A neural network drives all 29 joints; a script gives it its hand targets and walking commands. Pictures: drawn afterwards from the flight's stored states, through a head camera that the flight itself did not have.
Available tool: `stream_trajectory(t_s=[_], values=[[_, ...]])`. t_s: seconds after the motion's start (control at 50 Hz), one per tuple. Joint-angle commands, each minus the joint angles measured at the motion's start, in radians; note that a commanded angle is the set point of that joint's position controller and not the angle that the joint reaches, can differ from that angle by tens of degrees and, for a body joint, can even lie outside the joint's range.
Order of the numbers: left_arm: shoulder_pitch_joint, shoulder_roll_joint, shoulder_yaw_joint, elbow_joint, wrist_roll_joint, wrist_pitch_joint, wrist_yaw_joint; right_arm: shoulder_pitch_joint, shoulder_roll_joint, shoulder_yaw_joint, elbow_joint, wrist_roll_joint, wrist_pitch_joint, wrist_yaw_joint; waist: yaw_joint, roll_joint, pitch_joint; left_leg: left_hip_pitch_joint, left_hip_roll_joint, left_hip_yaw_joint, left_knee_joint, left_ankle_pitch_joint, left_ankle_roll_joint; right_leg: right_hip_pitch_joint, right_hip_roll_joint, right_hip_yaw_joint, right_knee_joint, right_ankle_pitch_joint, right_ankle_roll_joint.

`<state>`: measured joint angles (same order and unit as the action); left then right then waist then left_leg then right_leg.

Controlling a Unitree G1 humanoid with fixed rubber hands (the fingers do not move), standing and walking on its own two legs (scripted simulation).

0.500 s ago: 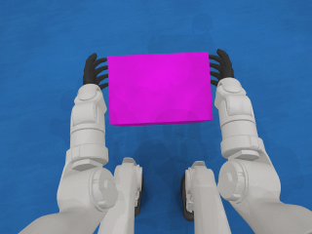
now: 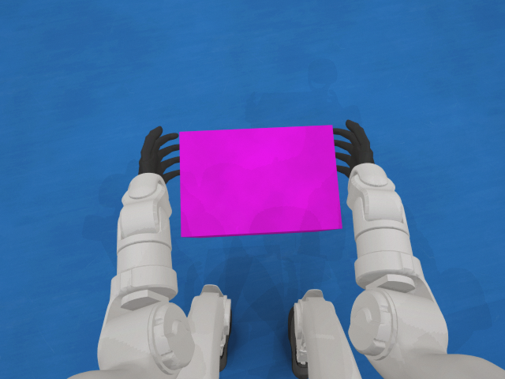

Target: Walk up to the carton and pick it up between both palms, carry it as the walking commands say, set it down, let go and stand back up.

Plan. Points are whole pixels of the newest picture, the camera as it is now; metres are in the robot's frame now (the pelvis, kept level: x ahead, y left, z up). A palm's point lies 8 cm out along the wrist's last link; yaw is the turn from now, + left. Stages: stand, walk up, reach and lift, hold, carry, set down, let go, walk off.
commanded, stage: reach and lift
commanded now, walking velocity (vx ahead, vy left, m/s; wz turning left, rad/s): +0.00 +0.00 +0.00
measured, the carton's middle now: (257, 188) +0.43 +0.02 -0.12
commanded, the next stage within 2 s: none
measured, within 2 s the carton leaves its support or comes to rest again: neither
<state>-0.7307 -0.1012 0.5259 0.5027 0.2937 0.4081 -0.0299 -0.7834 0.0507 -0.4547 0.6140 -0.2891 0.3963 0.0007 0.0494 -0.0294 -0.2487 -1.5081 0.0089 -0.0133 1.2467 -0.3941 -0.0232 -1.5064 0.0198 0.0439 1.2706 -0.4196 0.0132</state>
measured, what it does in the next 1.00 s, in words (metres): rises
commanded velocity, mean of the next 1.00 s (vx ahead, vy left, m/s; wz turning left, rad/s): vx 0.00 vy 0.00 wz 0.00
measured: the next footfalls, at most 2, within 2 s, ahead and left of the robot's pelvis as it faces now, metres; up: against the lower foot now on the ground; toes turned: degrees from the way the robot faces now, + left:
none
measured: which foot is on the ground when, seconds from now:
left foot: down 0.00-1.00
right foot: down 0.00-1.00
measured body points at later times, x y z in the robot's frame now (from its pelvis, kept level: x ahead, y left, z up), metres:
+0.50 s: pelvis +0.02 +0.00 +0.07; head +0.18 +0.00 +0.49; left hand +0.40 +0.19 +0.03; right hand +0.43 -0.15 +0.02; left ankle +0.08 +0.13 -0.60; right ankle +0.07 -0.12 -0.60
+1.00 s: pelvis +0.04 +0.00 +0.12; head +0.14 +0.00 +0.56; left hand +0.38 +0.18 +0.10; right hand +0.41 -0.15 +0.10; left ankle +0.08 +0.13 -0.60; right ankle +0.07 -0.12 -0.60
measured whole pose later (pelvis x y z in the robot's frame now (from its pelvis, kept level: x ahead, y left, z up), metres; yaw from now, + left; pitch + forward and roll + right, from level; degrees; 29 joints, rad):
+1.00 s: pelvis +0.04 +0.00 +0.12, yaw +0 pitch +18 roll +0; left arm -0.41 -0.19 0.44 0.31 0.35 0.45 -0.07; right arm -0.47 0.14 -0.41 0.43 -0.35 0.43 0.07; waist 0.05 -0.02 -0.09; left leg -0.71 0.01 -0.01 0.59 -0.20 -0.02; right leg -0.71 0.01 0.05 0.62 -0.22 0.01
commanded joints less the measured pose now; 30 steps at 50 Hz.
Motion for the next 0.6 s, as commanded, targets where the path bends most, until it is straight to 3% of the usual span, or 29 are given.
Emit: stream_trajectory(t_s=[0.0,0.32,0.58], values=[[-0.558,-0.933,-0.575,0.089,-0.176,0.004,-0.307,-0.559,0.986,0.527,0.037,0.175,-0.021,0.314,0.017,-0.017,-0.754,0.534,-0.152,0.061,-0.149,0.234,0.011,0.456,0.138,-0.055,-0.188,0.203,-0.008],[-0.406,-0.944,-0.601,0.035,-0.147,0.011,-0.330,-0.407,0.996,0.570,-0.027,0.152,-0.014,0.337,0.010,-0.005,-0.657,0.733,-0.137,0.041,-0.338,0.349,0.016,0.673,0.124,-0.031,-0.376,0.317,-0.012],[-0.301,-0.934,-0.622,-0.016,-0.127,0.015,-0.335,-0.308,0.988,0.582,-0.061,0.129,-0.010,0.353,0.009,0.000,-0.534,0.904,-0.122,0.028,-0.495,0.378,0.021,0.825,0.107,-0.016,-0.539,0.331,-0.015]])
